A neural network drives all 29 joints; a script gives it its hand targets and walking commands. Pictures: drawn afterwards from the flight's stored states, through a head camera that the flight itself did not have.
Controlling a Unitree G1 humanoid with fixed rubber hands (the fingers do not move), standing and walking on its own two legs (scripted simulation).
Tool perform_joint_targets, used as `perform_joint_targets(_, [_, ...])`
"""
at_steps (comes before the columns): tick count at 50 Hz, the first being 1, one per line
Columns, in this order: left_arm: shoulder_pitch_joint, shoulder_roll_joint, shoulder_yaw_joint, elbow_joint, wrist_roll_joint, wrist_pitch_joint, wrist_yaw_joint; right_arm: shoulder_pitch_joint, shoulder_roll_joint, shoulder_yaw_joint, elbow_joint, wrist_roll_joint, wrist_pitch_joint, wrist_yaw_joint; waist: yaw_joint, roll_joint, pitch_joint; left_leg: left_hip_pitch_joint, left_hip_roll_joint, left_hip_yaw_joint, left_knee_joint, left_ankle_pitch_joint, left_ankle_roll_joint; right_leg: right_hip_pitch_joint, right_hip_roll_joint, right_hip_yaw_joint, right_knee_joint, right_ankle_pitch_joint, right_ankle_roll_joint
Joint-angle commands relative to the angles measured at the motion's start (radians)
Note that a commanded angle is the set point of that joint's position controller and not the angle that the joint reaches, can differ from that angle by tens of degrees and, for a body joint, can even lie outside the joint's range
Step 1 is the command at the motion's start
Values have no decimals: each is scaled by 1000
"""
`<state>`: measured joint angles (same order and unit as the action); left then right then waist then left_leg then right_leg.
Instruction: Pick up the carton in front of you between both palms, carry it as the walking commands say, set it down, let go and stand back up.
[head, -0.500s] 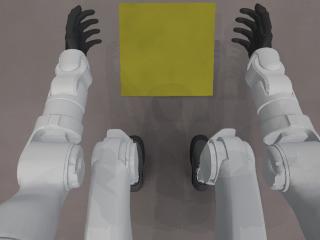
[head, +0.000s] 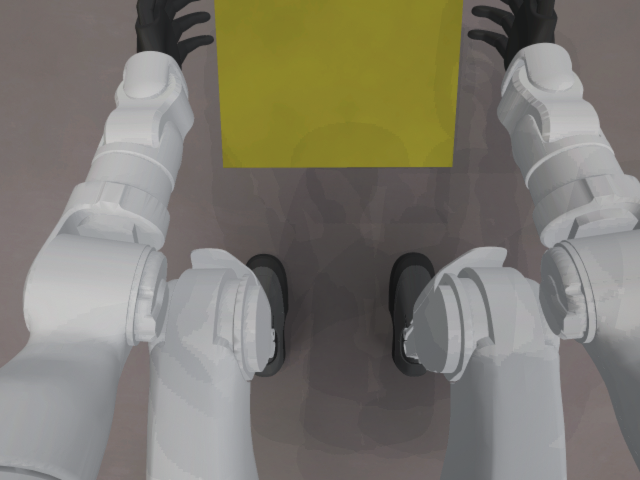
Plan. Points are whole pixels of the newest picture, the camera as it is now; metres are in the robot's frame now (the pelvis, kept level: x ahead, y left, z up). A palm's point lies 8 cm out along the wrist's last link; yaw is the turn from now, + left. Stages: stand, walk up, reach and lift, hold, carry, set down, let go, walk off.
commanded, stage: reach and lift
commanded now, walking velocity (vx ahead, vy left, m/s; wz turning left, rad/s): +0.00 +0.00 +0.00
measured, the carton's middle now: (335, 79) +0.50 +0.01 -0.24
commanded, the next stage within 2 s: none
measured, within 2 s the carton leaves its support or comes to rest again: leaves its support in 0.60 s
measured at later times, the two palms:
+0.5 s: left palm (187, 47) +0.52 +0.15 -0.17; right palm (494, 39) +0.52 -0.15 -0.17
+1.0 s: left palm (68, 35) +0.48 +0.16 +0.01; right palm out of the picture +0.49 -0.14 +0.01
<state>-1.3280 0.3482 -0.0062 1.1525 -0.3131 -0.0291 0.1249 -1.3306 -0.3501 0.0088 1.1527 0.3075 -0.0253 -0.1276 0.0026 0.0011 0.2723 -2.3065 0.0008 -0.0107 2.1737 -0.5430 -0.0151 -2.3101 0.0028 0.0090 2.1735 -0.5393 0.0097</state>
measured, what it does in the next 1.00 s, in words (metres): rises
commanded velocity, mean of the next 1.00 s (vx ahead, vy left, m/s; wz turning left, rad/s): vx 0.00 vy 0.00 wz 0.00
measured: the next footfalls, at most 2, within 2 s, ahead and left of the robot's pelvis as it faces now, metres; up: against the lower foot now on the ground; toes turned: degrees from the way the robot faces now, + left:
none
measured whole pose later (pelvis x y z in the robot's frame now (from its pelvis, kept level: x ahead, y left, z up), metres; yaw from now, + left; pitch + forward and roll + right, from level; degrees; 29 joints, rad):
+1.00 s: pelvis +0.00 -0.01 +0.08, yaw +1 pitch +40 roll +0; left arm -1.03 0.04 0.42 0.81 0.13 0.29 0.09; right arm -1.05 -0.05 -0.42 0.84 -0.13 0.27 -0.10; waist 0.00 -0.01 -0.14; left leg -2.12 -0.06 -0.04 1.92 -0.51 -0.04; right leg -2.11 0.06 0.03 1.93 -0.52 0.03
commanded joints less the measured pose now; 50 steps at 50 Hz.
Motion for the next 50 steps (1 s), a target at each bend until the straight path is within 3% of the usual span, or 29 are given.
perform_joint_targets(1, [-156, 64, 46, -66, 34, -23, -2, -158, -42, -33, -71, -30, -22, -1, 8, -14, -1085, 516, -23, 20, -174, 263, -15, 577, 23, -11, -171, 291, 18])
perform_joint_targets(6, [-181, 46, 46, -70, 45, -32, 0, -179, -21, -27, -79, -33, -29, -8, 7, -9, -1080, 512, -27, 19, -184, 256, -16, 569, 26, -9, -185, 275, 18])
perform_joint_targets(11, [-244, -87, -18, -64, 24, -43, 3, -239, 88, 25, -73, -10, -38, -9, 3, -8, -1087, 535, -42, 18, -196, 238, -12, 576, 44, -10, -203, 254, 13])
perform_joint_targets(15, [-258, -133, -18, -19, 52, -50, 9, -236, 135, 5, -22, -55, -47, -19, -9, -2, -1062, 529, -56, 16, -207, 224, -10, 573, 54, -11, -216, 239, 12])
perform_joint_targets(20, [-523, -658, -152, -92, 64, -29, -94, -512, 644, 129, -66, -68, -32, 92, -8, 14, -1053, 526, -95, 18, -192, 238, -2, 504, 93, -28, -196, 228, 0])
perform_joint_targets(24, [-587, -862, -144, -136, 104, 12, -157, -597, 841, 125, -134, -102, 7, 160, -13, 12, -1086, 546, -122, 40, -178, 212, 4, 519, 111, -56, -174, 203, -3])
perform_joint_targets(30, [-651, -1065, -256, -397, 12, 47, -159, -652, 1047, 234, -362, -8, 47, 169, -22, 16, -1560, 818, -142, 87, -149, 370, -10, 752, 130, -95, -142, 360, 0])
perform_joint_targets(33, [-605, -1150, -268, -484, 25, 93, -160, -632, 1133, 259, -468, -9, 84, 178, -14, 10, -1667, 881, -157, 90, -165, 412, -10, 798, 145, -101, -159, 390, 0])
perform_joint_targets(38, [-515, -1247, -224, -575, 125, 187, -201, -520, 1254, 235, -538, -90, 179, 228, 6, 5, -1558, 791, -165, 94, -250, 279, -4, 736, 170, -99, -244, 258, -4])
perform_joint_targets(44, [-402, -1321, -58, -422, 295, 280, -265, -357, 1324, 31, -358, -295, 277, 277, -12, 14, -1238, 621, -163, 86, -381, 63, 1, 581, 171, -85, -389, 41, -16])
perform_joint_targets(50, [-362, -1342, 5, -392, 370, 317, -291, -322, 1372, -25, -332, -373, 315, 291, 0, 4, -1300, 668, -172, 88, -483, 58, 3, 696, 175, -69, -497, 49, -8])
